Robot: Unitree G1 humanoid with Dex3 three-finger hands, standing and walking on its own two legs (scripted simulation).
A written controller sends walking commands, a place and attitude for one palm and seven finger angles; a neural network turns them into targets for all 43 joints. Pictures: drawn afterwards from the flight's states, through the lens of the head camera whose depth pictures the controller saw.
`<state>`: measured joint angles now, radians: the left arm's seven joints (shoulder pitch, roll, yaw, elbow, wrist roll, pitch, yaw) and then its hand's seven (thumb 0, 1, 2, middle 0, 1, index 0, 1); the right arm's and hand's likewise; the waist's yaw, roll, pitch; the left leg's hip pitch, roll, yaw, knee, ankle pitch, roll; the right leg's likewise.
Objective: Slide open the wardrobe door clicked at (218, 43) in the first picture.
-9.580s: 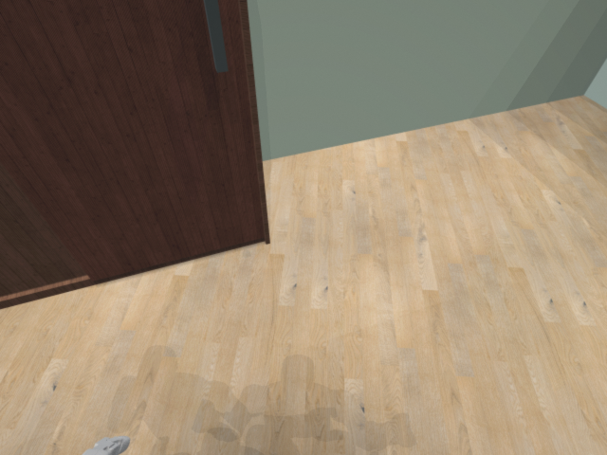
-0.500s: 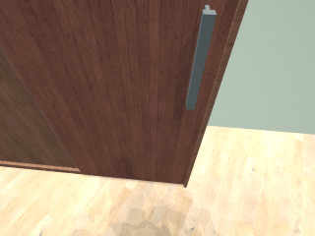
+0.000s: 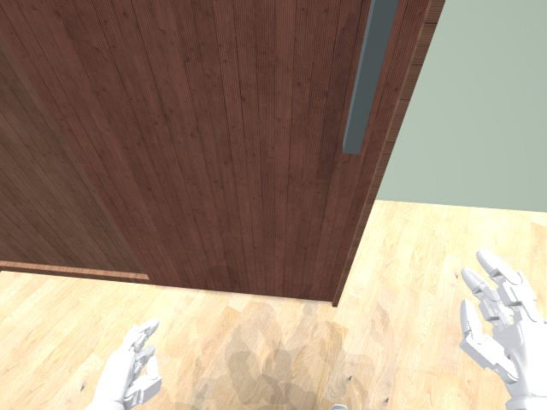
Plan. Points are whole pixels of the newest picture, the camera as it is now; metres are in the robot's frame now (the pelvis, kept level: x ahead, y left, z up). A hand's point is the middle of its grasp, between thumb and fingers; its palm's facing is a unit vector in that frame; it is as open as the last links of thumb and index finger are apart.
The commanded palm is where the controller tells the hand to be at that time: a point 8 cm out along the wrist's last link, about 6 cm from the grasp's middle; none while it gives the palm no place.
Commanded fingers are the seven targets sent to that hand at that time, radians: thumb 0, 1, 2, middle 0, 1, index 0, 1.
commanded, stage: raise the hand with hooked fingers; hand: right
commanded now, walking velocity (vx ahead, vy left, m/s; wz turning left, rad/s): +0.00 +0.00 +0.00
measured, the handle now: (367, 63) +0.57 -0.09 +0.23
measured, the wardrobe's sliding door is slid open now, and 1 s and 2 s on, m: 0.00 0.00 0.00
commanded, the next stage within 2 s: move the hooked fingers beside the handle in 1.82 s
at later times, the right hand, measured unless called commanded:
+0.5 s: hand (527, 337) +0.22 -0.26 +0.10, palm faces +0.08 +0.99 -0.06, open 10.8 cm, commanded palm +0.18 -0.31 +0.12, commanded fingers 0.00 0.03 -0.50 0.27 0.90 0.27 0.90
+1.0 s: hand out of the picture +0.24 -0.30 +0.19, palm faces +0.12 +0.99 -0.05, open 13.5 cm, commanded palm +0.20 -0.34 +0.21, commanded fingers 0.00 0.50 -0.30 0.30 1.20 0.30 1.20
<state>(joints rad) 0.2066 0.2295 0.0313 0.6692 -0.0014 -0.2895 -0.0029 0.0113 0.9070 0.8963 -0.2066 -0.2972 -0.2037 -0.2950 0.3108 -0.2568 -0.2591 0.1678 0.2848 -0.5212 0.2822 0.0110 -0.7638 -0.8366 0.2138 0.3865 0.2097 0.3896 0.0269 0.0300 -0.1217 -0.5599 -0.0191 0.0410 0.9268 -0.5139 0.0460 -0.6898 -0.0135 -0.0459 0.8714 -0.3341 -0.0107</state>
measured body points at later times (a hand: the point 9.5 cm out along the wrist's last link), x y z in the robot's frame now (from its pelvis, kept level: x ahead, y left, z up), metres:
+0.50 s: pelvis -0.01 +0.00 +0.01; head +0.00 -0.01 +0.46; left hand +0.15 +0.23 -0.06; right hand +0.21 -0.31 +0.11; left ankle -0.03 +0.08 -0.69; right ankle +0.06 -0.12 -0.69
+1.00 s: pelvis -0.01 -0.03 +0.04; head -0.03 -0.03 +0.49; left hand +0.21 +0.18 -0.01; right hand +0.22 -0.35 +0.20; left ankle -0.03 +0.08 -0.69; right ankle +0.06 -0.12 -0.69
